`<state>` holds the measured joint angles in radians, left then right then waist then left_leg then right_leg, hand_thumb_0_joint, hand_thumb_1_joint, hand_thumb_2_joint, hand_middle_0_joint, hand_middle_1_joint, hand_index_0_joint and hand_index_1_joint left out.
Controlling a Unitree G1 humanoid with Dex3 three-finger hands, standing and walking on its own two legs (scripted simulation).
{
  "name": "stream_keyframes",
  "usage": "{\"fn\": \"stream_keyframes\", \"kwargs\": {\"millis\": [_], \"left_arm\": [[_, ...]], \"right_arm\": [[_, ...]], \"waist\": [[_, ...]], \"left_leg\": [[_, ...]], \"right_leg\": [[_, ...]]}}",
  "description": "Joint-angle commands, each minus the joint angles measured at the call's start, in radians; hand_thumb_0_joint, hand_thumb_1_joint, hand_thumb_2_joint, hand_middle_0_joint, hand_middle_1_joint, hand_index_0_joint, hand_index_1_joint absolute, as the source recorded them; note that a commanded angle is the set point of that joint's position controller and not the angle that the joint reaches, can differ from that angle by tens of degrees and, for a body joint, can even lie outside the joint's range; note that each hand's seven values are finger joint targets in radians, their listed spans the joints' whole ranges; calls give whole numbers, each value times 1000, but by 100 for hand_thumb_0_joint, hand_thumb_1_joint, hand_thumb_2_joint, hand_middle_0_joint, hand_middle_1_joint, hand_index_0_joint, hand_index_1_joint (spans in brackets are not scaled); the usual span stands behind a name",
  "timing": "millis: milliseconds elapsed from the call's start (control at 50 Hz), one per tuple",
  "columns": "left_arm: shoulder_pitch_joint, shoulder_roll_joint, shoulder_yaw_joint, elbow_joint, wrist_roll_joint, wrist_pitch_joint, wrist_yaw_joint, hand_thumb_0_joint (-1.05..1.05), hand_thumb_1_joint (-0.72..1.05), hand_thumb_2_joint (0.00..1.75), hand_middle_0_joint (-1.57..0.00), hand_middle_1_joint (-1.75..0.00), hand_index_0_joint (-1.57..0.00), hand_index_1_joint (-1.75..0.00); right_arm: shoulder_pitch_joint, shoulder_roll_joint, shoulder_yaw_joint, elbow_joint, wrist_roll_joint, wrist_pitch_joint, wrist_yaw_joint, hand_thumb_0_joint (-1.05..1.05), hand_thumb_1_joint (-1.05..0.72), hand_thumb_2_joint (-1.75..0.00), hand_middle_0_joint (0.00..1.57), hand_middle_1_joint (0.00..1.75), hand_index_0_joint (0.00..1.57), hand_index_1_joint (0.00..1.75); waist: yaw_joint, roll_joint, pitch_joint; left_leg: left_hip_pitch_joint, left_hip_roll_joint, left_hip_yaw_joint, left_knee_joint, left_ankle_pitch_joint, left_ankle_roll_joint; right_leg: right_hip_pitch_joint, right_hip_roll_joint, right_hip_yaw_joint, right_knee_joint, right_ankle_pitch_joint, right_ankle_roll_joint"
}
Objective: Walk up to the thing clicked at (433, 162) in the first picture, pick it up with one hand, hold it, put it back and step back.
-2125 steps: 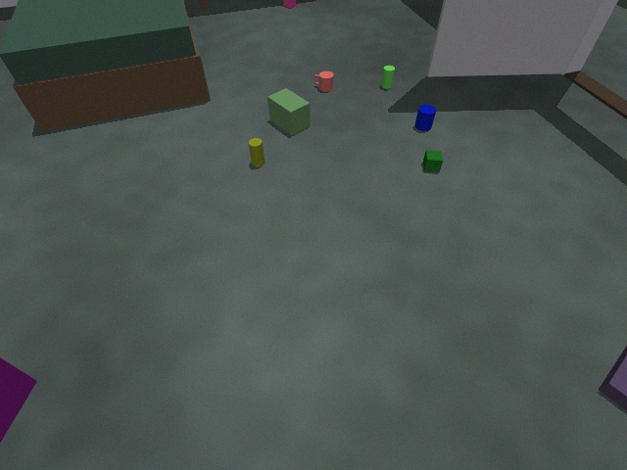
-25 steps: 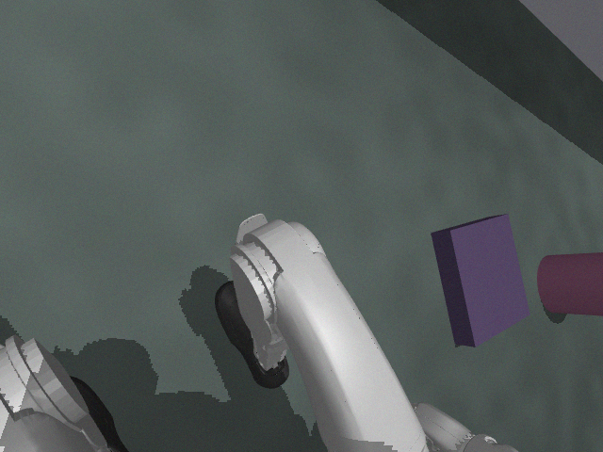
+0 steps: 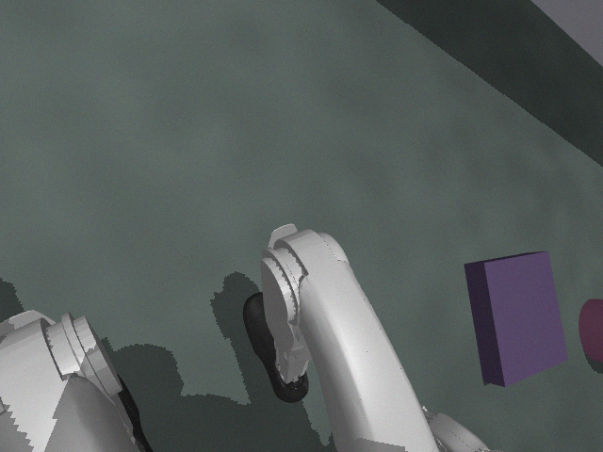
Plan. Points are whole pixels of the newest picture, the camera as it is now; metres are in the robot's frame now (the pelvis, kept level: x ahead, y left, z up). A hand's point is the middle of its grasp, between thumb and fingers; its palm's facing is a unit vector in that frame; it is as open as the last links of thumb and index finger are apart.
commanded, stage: settle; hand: left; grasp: from above
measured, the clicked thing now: out of the picture +0.46 +0.35 -0.26
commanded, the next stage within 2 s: lift in 0.38 s
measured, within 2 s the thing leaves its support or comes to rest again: neither
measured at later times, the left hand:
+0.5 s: hand out of the picture +0.44 +0.34 -0.14, palm faces -0.28 -0.28 -0.92, open 10.0 cm
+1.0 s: hand out of the picture +0.40 +0.35 -0.03, palm faces -0.29 -0.28 -0.92, open 10.0 cm
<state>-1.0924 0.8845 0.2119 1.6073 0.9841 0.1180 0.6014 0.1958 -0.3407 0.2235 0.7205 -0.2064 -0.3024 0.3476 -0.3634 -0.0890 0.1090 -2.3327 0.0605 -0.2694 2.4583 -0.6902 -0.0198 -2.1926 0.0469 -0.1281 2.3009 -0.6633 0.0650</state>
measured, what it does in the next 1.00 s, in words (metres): rises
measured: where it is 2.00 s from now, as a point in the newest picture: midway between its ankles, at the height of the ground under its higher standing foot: (212, 405)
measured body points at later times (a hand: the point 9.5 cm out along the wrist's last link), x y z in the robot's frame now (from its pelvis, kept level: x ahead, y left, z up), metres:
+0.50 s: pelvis +0.00 -0.01 +0.01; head +0.23 +0.06 +0.38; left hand +0.46 +0.35 -0.09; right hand +0.06 -0.27 -0.10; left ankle +0.07 +0.14 -0.29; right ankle +0.12 -0.13 -0.29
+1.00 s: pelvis +0.00 -0.01 +0.07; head +0.18 +0.04 +0.48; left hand +0.41 +0.36 +0.02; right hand +0.10 -0.27 -0.05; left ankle +0.07 +0.14 -0.29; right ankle +0.12 -0.13 -0.29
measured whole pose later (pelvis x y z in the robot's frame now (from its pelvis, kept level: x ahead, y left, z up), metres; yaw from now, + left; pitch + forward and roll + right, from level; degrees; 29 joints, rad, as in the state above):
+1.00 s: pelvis +0.00 -0.01 +0.07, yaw +8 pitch +34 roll -6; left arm -0.86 0.55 0.08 1.22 0.92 0.24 0.28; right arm 0.20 -0.29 0.00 0.76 -0.06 -0.09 0.18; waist -0.16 0.07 -0.18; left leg -2.13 0.06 -0.12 2.17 -0.65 -0.02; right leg -2.06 0.00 -0.03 2.12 -0.67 0.04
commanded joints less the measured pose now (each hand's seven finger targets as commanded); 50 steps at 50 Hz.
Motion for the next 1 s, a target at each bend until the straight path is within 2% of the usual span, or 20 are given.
{"fn": "stream_keyframes", "kwargs": {"millis": [0,40,60,80,120,200,240,260,340,380,420,460,480,520,560,600,640,780,900,980], "left_arm": [[-256,178,-22,-192,16,43,-10,0,75,64,-118,-48,-116,-50],[-250,140,-31,-207,4,56,-45,0,75,68,-118,-51,-116,-53],[-243,106,-59,-194,-2,62,-65,0,74,68,-117,-50,-115,-52],[-216,128,-33,-162,-4,65,-78,0,73,69,-117,-50,-115,-52],[-228,72,-68,-172,-13,55,-107,0,70,69,-115,-51,-113,-54],[-301,67,-79,-216,-6,31,-127,0,70,69,-113,-52,-112,-54],[-313,58,-97,-238,2,21,-139,0,67,68,-112,-51,-110,-53],[-324,87,-72,-226,3,19,-131,0,66,71,-111,-52,-109,-54],[-327,75,-73,-212,12,17,-125,0,65,71,-111,-51,-109,-54],[-351,112,-40,-262,11,18,-107,0,65,71,-110,-51,-108,-54],[-303,72,-55,-194,6,32,-107,0,65,72,-111,-49,-108,-53],[-338,95,-33,-245,6,33,-109,0,71,64,-115,-53,-114,-53],[-324,89,-40,-249,6,40,-119,0,63,64,-107,-49,-106,-49],[-314,92,-32,-277,-7,51,-137,0,75,60,-113,-53,-114,-52],[-300,54,-61,-258,-18,60,-172,0,75,59,-113,-53,-114,-52],[-280,76,-52,-313,-21,62,-196,0,74,61,-113,-54,-114,-53],[-263,62,-67,-346,-10,60,-224,0,71,61,-111,-53,-112,-52],[-197,-7,-73,-469,-3,72,-252,0,66,63,-109,-51,-108,-51],[-157,-77,-105,-558,-41,115,-271,0,64,67,-108,-51,-107,-52],[-78,-119,-152,-632,-54,128,-315,0,62,68,-108,-49,-106,-52]], "right_arm": [[226,-299,-138,53,34,24,-10,0,-91,-90,20,30,20,30],[229,-291,-151,60,42,30,-9,0,-90,-90,20,30,20,30],[213,-282,-151,50,46,34,-11,0,-90,-90,20,30,20,30],[226,-290,-163,69,47,39,-16,0,-90,-90,20,30,20,30],[219,-276,-173,65,50,47,-26,0,-90,-90,20,30,20,30],[216,-261,-181,66,54,59,-48,0,-89,-90,20,30,20,30],[212,-252,-181,59,55,60,-60,0,-90,-90,20,30,20,30],[230,-254,-185,76,58,65,-68,0,-89,-90,20,30,20,30],[206,-239,-184,51,57,69,-85,0,-89,-90,20,30,20,30],[201,-233,-188,57,62,72,-96,0,-89,-90,20,30,20,30],[190,-220,-190,59,62,76,-101,0,-89,-90,20,30,20,30],[214,-221,-195,67,63,80,-105,0,-92,-91,20,30,20,30],[214,-217,-196,68,63,82,-105,0,-88,-89,20,30,20,30],[217,-213,-206,66,74,89,-107,0,-91,-90,20,30,20,30],[218,-203,-217,66,78,100,-111,0,-91,-90,20,30,20,30],[223,-196,-227,58,87,112,-116,0,-91,-90,20,30,20,30],[223,-190,-238,54,95,127,-122,0,-91,-90,20,30,20,30],[203,-183,-276,26,130,171,-148,0,-91,-90,20,30,20,30],[177,-172,-297,12,155,193,-179,0,-90,-90,20,30,20,30],[150,-157,-303,-6,171,200,-205,0,-90,-90,20,30,20,30]], "waist": [[9,603,-757],[12,558,-743],[9,522,-717],[9,493,-686],[19,482,-698],[21,441,-701],[20,442,-719],[33,431,-749],[44,409,-765],[73,417,-825],[70,404,-801],[81,403,-854],[88,407,-871],[105,405,-906],[96,389,-881],[131,387,-943],[132,364,-951],[171,364,-956],[184,348,-931],[194,323,-904]], "left_leg": [[581,6,153,-259,288,6],[544,-1,161,-260,275,15],[522,-1,162,-260,253,20],[485,-6,163,-271,214,24],[498,-8,159,-294,163,20],[481,-20,164,-305,90,26],[505,-24,181,-296,123,25],[506,-24,181,-298,133,26],[506,-28,202,-302,136,28],[516,-29,208,-302,146,30],[498,-27,216,-311,134,30],[511,-27,223,-306,172,32],[517,-27,227,-304,194,34],[525,-28,232,-308,217,37],[504,-29,239,-321,195,38],[525,-28,243,-330,212,39],[524,-31,250,-336,208,44],[645,-34,239,-441,197,38],[719,-35,215,-552,120,35],[748,-39,217,-620,87,36]], "right_leg": [[318,47,-104,-180,333,-94],[305,43,-97,-186,318,-93],[287,45,-90,-192,299,-92],[272,41,-86,-200,260,-92],[262,39,-80,-205,209,-98],[240,33,-64,-222,116,-98],[256,33,-52,-230,142,-97],[268,32,-52,-225,153,-97],[291,29,-36,-240,148,-95],[302,24,-29,-241,154,-95],[299,24,-23,-248,143,-95],[330,21,-23,-248,186,-92],[344,19,-21,-245,210,-91],[372,17,-13,-252,229,-90],[389,21,-2,-274,206,-90],[431,21,9,-287,211,-92],[458,19,19,-304,207,-91],[409,4,3,-347,201,-103],[414,-2,9,-431,130,-105],[464,-1,24,-503,88,-105]]}}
